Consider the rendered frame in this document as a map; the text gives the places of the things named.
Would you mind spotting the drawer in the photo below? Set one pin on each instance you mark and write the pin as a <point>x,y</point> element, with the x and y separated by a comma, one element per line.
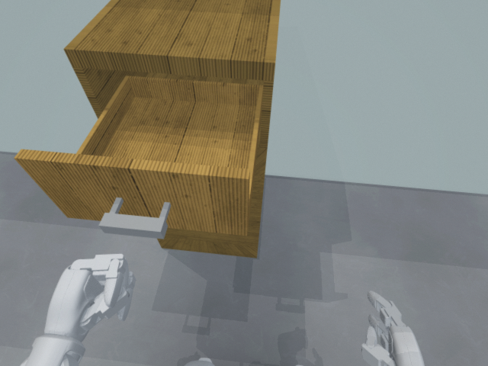
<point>191,143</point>

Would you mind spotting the handle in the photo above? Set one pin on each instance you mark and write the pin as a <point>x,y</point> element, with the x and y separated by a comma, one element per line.
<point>131,225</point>

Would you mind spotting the left robot forearm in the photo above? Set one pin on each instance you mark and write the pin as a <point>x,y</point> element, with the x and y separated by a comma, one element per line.
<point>55,350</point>

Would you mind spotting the robot right hand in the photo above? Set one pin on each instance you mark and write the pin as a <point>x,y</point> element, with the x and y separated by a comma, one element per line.
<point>397,339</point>

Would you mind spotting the cabinet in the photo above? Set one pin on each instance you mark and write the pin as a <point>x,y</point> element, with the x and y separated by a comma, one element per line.
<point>231,41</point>

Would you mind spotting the robot left hand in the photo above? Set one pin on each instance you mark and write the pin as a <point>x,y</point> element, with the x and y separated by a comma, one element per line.
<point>104,280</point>

